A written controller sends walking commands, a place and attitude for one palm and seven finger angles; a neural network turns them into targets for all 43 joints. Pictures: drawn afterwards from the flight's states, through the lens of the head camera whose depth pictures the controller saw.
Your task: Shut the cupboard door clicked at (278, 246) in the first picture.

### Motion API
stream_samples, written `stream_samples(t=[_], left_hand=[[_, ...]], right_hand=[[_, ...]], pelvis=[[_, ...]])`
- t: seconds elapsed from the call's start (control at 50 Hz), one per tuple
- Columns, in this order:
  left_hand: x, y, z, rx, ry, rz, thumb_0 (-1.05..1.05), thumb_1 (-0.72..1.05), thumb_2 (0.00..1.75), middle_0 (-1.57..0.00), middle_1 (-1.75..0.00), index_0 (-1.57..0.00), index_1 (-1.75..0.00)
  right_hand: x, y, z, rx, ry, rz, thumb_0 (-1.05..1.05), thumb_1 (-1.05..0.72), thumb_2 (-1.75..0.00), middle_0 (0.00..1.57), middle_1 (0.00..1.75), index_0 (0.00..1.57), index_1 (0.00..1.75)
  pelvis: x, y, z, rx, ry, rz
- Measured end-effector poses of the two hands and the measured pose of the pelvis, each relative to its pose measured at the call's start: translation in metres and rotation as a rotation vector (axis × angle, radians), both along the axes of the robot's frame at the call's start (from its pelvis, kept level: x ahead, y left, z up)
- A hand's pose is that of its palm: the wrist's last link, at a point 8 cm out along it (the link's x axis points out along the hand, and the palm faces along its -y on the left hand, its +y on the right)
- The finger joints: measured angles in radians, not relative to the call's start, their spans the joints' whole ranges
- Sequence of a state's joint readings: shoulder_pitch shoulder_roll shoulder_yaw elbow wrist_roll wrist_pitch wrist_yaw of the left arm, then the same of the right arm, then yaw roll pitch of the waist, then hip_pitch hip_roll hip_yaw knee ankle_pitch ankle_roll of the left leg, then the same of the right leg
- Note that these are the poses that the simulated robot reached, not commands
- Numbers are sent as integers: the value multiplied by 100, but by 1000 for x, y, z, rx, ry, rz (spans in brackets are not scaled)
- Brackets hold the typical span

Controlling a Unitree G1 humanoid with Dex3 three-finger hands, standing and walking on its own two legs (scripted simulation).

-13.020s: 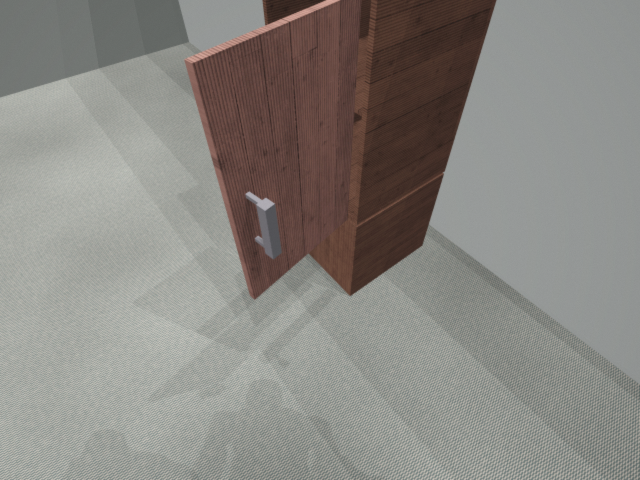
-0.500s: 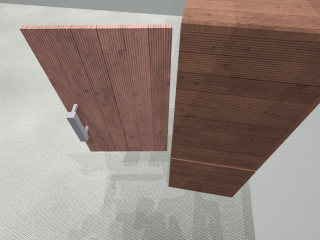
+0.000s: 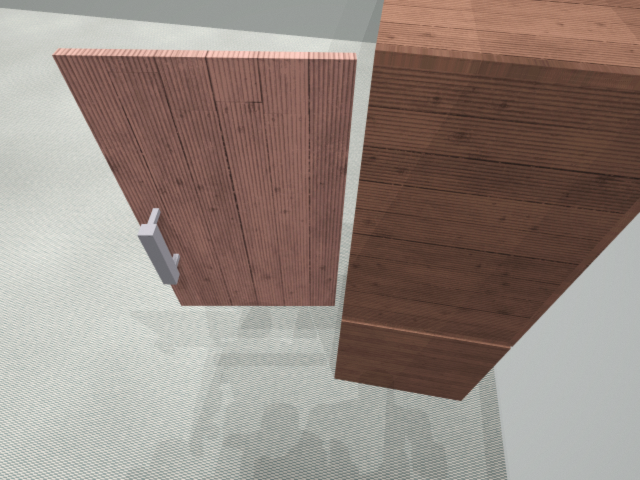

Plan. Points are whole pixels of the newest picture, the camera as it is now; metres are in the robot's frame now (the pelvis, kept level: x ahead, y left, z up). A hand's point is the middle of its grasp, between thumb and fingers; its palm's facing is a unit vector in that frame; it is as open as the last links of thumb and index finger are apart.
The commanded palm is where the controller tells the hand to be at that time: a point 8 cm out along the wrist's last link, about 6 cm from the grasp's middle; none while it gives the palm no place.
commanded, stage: come to a stop and stand still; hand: left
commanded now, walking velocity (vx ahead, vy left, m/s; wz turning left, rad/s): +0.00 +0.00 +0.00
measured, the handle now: (163, 247) +0.49 +0.31 -0.08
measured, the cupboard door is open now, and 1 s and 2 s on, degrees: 100 100 100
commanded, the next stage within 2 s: look again from close up in 0.48 s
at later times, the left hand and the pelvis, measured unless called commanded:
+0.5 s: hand out of the picture -0.03 +0.22 -0.17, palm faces +0.01 -0.98 -0.21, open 7.4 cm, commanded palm none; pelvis -0.03 +0.03 +0.01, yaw +1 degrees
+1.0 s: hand out of the picture -0.01 +0.20 -0.17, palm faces +0.00 -0.99 -0.15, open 7.3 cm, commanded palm none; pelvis -0.01 +0.04 +0.01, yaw +0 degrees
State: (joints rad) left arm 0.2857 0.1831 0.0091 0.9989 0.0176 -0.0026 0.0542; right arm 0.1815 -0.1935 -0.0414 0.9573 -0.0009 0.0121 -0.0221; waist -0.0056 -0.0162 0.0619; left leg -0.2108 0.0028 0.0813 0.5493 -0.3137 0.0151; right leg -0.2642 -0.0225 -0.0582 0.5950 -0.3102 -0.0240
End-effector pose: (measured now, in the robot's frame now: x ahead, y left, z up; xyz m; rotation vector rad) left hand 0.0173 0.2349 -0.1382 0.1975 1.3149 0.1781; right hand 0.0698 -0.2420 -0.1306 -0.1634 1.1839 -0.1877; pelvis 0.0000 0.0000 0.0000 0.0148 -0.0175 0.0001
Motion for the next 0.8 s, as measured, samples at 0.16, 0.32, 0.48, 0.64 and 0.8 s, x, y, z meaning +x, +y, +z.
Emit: stream_samples(t=[0.16,0.32,0.48,0.64,0.8], left_hand=[[-3,8,3,-37,-85,-24,0,90,89,-20,-30,-21,-30],[-19,23,6,-32,-82,-21,0,90,89,-20,-30,-20,-30],[-48,29,4,-35,4,-6,0,91,89,-20,-30,-20,-30],[-65,23,-1,-64,77,4,0,91,89,-20,-30,-20,-30],[-57,14,-4,-93,87,2,0,91,89,-20,-30,-20,-30]], right_hand=[[-15,21,10,9,-38,60,1,-91,-90,19,30,20,30],[-63,35,6,19,48,47,0,-92,-90,20,30,20,30],[-105,41,1,26,168,19,1,-92,-90,20,30,20,30],[-117,50,2,36,225,3,1,-91,-90,20,30,20,30],[-100,58,2,41,205,3,1,-91,-90,20,30,20,30]], pelvis=[[-23,12,4,-19,-18,5],[-34,23,6,-20,-7,11],[-34,30,8,-18,-5,10],[-29,33,9,-19,-2,6],[-21,36,10,-21,-4,1]])
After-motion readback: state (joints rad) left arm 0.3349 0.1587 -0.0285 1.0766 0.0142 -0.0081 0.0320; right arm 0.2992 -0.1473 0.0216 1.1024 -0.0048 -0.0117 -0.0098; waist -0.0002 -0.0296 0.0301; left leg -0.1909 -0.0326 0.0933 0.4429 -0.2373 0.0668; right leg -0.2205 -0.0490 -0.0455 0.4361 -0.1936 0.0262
